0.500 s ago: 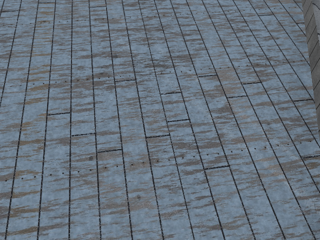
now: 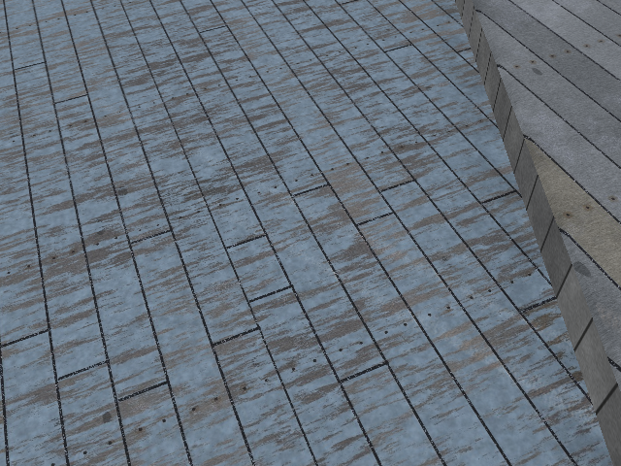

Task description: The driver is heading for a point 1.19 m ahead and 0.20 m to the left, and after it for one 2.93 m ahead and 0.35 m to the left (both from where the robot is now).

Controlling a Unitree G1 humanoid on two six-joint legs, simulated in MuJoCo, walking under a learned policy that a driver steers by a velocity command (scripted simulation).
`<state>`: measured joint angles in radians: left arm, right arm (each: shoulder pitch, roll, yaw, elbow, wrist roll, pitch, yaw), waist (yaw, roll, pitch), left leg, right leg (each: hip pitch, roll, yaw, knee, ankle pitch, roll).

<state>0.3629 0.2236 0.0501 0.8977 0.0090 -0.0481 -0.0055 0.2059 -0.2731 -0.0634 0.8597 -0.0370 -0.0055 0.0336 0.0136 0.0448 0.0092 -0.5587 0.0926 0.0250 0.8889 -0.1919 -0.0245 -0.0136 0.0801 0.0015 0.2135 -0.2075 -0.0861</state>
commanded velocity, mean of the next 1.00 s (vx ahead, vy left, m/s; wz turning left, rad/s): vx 0.48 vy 0.00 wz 0.02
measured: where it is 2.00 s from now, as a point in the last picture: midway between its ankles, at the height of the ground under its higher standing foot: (281, 287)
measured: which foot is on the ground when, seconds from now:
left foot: up 0.00-0.22, down 0.24-0.82, up 0.84-1.00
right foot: down 0.00-0.26, up 0.28-0.80, down 0.82-1.00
